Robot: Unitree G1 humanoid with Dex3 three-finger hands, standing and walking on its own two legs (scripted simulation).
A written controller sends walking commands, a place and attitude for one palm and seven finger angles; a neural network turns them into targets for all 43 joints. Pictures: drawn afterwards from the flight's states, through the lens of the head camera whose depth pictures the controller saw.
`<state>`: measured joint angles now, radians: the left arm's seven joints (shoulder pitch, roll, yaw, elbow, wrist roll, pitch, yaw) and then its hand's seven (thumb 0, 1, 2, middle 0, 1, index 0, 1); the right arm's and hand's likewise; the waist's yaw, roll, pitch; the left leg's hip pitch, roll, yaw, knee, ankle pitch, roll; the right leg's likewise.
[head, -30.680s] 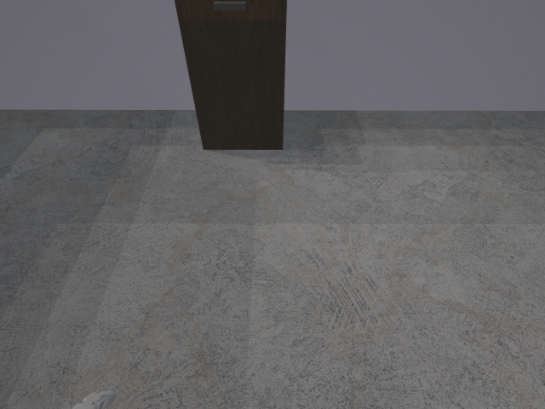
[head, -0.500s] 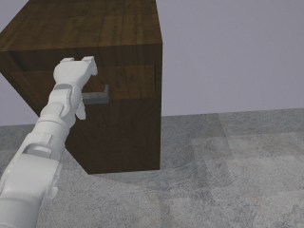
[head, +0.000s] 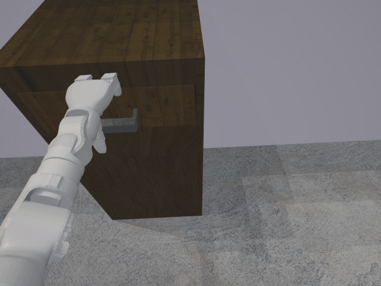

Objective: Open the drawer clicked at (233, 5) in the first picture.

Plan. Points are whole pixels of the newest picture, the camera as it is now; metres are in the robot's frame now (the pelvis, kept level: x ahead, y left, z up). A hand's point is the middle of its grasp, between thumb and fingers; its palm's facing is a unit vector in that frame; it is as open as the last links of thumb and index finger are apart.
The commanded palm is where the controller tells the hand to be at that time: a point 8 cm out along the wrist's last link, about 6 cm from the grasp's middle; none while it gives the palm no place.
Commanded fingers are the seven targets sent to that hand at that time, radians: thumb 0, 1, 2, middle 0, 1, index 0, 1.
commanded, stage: re-aim the fingers above the handle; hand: left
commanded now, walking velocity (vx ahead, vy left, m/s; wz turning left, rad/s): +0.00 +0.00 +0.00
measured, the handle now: (111, 119) +0.51 +0.21 +0.04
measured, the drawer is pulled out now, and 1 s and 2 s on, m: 0.00 0.00 0.00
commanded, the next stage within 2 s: lower the fingers behind the handle in 0.28 s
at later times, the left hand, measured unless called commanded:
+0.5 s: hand (90, 119) +0.45 +0.23 +0.10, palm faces -0.02 +0.00 -1.00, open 13.9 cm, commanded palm +0.43 +0.22 +0.15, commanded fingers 0.00 -0.50 0.30 -0.30 -1.20 -0.30 -1.20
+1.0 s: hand (103, 123) +0.47 +0.21 +0.07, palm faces -0.01 +0.00 -1.00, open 13.8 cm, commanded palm +0.44 +0.22 +0.12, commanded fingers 0.00 -0.50 0.30 -0.30 -1.20 -0.30 -1.20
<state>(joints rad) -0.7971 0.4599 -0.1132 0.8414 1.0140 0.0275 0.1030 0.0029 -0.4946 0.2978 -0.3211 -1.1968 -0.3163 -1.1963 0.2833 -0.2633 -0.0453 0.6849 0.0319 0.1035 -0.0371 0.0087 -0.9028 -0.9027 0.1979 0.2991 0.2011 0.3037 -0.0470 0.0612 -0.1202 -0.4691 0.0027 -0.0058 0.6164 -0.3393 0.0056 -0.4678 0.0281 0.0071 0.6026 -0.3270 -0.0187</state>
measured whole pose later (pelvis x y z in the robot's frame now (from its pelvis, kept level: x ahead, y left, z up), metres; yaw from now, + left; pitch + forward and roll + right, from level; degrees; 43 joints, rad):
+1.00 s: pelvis -0.01 +0.01 -0.01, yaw -1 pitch +14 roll -1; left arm -0.82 0.44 -0.08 0.99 1.06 0.06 0.21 0.00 -0.49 0.30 -0.33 -1.21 -0.32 -1.23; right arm 0.33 -0.25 -0.04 0.70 0.02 0.11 -0.02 0.01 -0.90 -0.90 0.20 0.30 0.20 0.30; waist -0.08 0.06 -0.14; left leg -0.56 0.00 0.02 0.67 -0.35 0.02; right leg -0.57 0.03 0.03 0.65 -0.33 -0.01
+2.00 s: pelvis -0.01 +0.01 -0.02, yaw -1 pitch +17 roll -1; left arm -0.80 0.43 -0.08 1.01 1.08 0.03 0.31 0.00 -0.49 0.30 -0.31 -1.20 -0.32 -1.20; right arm 0.34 -0.24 -0.06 0.72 0.01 0.07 -0.01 0.01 -0.90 -0.90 0.20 0.30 0.20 0.30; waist -0.09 0.05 -0.15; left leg -0.69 0.01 0.00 0.78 -0.39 0.02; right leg -0.68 0.03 0.01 0.73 -0.36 0.00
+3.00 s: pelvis -0.01 +0.01 -0.02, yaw -2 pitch +17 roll -1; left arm -0.74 0.44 -0.04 0.98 1.09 0.00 0.30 0.00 0.66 0.80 -0.35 -1.34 -0.39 -1.34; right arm 0.35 -0.24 -0.06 0.71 0.01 0.07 -0.02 0.01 -0.90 -0.90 0.20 0.30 0.20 0.30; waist -0.10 0.05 -0.15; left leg -0.66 0.02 0.02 0.76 -0.39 0.02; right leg -0.66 0.04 0.03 0.72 -0.35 -0.01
